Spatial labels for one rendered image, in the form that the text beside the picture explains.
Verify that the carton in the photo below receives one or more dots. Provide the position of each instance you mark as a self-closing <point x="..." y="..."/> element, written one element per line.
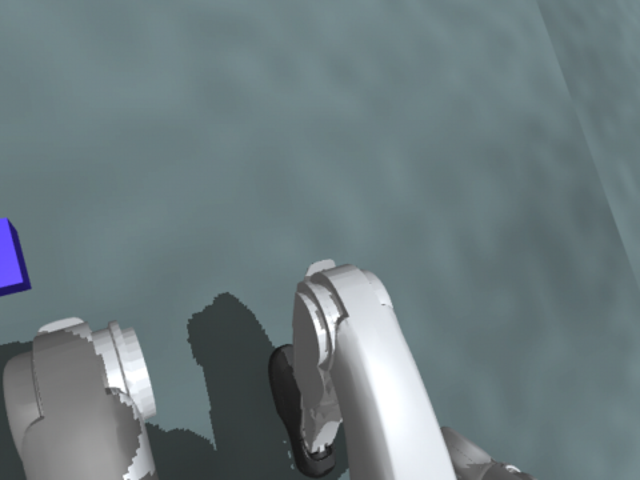
<point x="13" y="273"/>

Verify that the right robot hand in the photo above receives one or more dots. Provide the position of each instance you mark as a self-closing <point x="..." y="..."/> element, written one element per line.
<point x="469" y="461"/>

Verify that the right robot arm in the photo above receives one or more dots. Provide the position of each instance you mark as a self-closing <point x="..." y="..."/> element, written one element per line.
<point x="506" y="471"/>

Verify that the right robot foot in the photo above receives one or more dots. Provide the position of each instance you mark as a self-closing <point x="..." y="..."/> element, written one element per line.
<point x="287" y="399"/>

